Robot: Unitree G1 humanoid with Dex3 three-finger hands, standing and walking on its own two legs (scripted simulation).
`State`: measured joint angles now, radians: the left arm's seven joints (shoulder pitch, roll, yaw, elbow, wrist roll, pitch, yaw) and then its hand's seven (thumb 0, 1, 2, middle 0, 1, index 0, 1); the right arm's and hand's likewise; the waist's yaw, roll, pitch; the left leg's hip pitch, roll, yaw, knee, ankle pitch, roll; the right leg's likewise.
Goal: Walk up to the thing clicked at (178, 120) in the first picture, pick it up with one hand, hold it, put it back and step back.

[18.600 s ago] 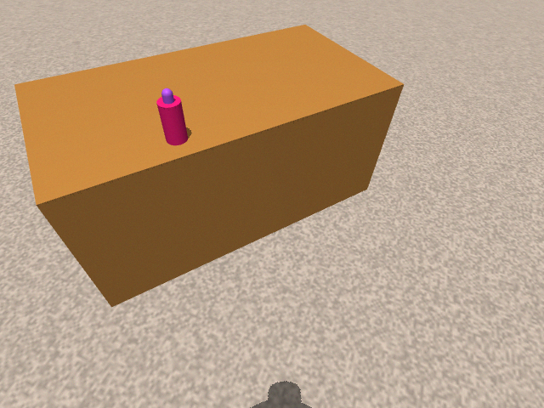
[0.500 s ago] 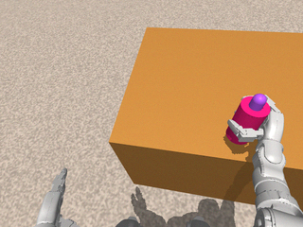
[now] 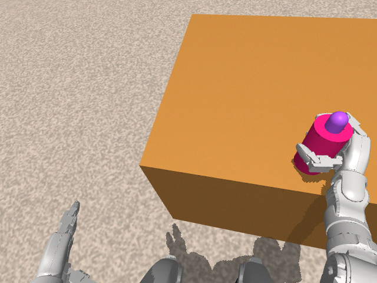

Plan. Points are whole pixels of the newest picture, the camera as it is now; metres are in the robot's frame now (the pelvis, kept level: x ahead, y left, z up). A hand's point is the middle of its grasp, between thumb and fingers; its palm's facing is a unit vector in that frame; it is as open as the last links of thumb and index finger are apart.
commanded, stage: lower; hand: right
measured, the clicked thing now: (323, 141) +0.44 -0.22 +0.02
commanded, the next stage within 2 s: loosen in 0.26 s
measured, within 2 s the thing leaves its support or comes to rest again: rests again in 0.12 s
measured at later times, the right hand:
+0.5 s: hand (319, 148) +0.44 -0.22 -0.01, palm faces +0.23 +0.97 +0.00, open 9.6 cm
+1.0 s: hand (320, 147) +0.44 -0.22 +0.00, palm faces +0.23 +0.97 +0.00, open 14.4 cm
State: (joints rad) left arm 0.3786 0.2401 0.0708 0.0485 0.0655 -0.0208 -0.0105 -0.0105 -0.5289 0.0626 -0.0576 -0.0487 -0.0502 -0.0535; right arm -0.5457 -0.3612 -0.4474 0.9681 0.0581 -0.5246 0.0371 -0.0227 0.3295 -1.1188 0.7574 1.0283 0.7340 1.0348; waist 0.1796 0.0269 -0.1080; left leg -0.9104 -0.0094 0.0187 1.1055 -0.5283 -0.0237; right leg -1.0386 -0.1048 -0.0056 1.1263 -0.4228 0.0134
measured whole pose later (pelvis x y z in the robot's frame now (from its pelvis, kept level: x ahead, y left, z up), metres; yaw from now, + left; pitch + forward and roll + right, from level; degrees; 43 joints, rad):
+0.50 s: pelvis +0.00 +0.00 -0.02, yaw +0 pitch +21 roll +4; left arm 0.40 0.24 0.07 -0.03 0.07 0.02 -0.03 -0.01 -0.51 0.05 -0.06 -0.05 -0.06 -0.05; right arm -0.54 -0.37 -0.47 0.95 0.06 -0.55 0.06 -0.02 0.32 -1.07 0.78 0.99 0.76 0.99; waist 0.19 0.02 -0.13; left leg -0.98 -0.01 0.03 1.18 -0.56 -0.02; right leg -1.12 -0.10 0.01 1.21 -0.45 0.01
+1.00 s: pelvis -0.01 +0.00 -0.02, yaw +0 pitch +21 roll +4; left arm 0.42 0.25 0.06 -0.06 0.07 0.03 -0.03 -0.01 -0.52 0.06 -0.06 -0.05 -0.05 -0.05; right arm -0.56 -0.37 -0.46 0.95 0.05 -0.53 0.04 -0.01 0.52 -0.24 0.56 0.42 0.57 0.42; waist 0.19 0.02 -0.14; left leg -1.00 -0.01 0.03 1.19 -0.56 -0.03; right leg -1.14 -0.10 0.01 1.22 -0.45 0.01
